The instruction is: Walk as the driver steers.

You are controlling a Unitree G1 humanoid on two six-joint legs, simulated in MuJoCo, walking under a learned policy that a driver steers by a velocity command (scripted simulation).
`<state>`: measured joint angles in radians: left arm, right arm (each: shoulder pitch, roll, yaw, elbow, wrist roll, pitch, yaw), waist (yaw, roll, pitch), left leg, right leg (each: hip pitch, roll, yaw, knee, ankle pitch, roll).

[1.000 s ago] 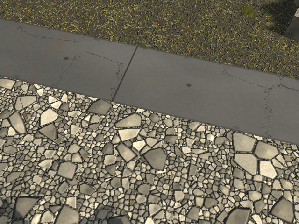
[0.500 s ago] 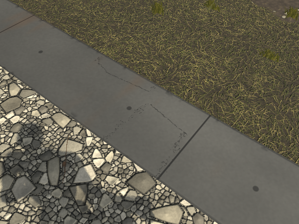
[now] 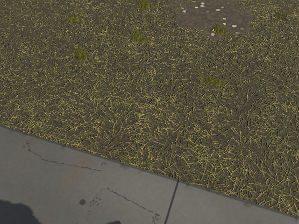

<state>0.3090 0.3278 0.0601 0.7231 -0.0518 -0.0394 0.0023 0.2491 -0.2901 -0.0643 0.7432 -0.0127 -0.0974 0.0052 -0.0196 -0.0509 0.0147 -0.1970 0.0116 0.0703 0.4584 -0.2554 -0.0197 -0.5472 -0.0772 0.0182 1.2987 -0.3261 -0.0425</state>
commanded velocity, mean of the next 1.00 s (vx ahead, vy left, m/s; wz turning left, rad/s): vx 1.00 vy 0.00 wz -0.70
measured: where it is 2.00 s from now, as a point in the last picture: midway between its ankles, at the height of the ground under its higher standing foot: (213, 63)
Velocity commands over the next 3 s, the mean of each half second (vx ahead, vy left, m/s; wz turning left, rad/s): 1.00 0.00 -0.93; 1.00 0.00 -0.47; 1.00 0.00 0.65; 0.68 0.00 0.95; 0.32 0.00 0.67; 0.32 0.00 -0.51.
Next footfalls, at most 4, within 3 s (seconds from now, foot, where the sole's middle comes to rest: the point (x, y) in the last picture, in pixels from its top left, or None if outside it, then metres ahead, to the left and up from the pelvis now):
0.28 right None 0.43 -0.13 -0.77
0.78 left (171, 158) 0.92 -0.12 -0.91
1.20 right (235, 126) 1.15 -0.53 -0.91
1.62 left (206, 75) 1.63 -0.42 -0.91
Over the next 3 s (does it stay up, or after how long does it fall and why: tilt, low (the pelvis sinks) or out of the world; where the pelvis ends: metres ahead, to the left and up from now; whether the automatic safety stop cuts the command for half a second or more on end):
stays up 2.01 -0.43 -0.15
